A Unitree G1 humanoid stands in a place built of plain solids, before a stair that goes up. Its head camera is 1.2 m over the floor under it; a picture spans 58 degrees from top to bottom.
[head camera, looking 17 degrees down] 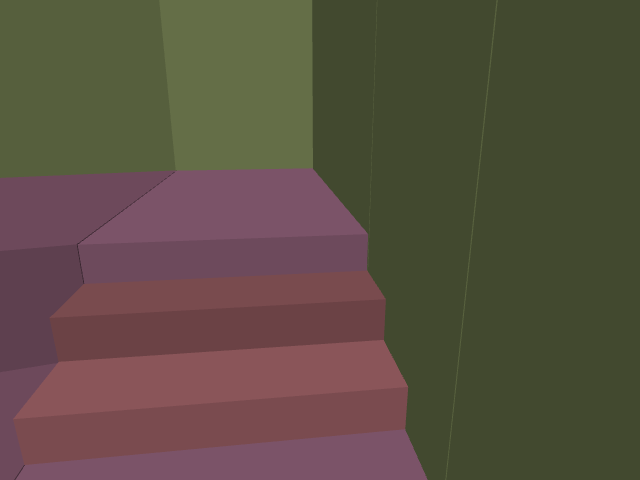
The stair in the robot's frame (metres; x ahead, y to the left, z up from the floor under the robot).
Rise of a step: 0.17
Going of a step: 0.30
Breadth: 1.18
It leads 7 degrees to the left of straight ahead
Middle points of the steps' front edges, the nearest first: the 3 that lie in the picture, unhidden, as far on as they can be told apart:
1.12 0.30 0.34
1.41 0.34 0.51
1.71 0.38 0.68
